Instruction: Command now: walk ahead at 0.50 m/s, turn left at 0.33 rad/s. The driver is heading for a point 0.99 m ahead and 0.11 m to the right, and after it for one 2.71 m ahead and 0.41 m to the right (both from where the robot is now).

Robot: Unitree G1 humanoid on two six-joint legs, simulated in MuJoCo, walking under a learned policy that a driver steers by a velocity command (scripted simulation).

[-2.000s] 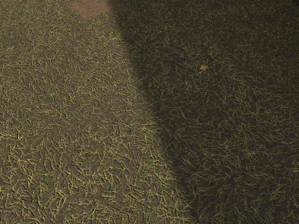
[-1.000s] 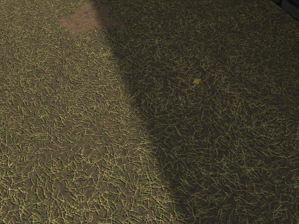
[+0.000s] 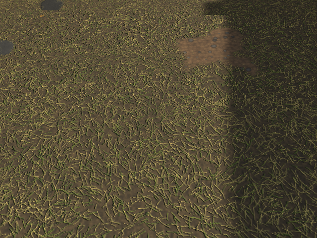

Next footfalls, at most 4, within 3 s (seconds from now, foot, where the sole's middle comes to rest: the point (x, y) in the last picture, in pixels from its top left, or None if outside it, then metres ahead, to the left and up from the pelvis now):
0.44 left None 0.36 0.15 -0.76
0.98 right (187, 205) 0.67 -0.08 -0.76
1.42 left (159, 157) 0.94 0.03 -0.76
1.74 right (198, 186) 0.76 -0.14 -0.76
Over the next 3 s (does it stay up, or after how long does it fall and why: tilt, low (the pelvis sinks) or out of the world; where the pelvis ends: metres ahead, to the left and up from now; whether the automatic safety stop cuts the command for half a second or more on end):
stays up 0.88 0.01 0.02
